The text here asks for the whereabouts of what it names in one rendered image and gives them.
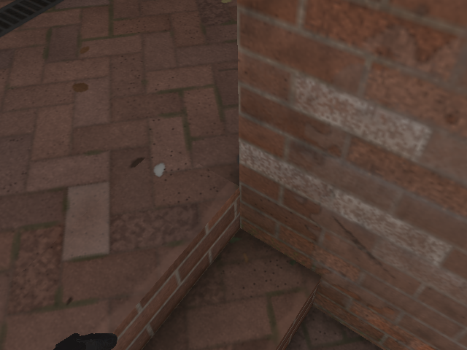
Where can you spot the left robot hand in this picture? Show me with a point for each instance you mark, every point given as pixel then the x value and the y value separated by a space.
pixel 97 341

